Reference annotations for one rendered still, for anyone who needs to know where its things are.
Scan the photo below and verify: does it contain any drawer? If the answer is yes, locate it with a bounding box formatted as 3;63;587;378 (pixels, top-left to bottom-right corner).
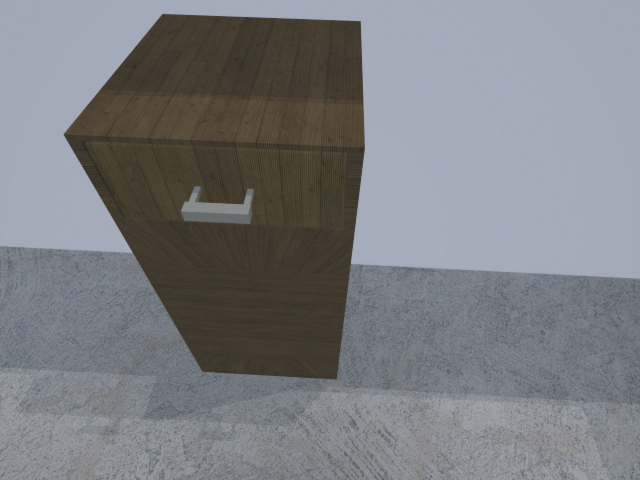
85;141;347;228

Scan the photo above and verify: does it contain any cabinet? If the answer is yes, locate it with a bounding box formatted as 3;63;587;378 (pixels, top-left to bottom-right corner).
63;14;365;380

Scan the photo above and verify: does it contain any handle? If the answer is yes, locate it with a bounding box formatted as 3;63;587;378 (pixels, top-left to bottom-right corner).
181;186;254;224

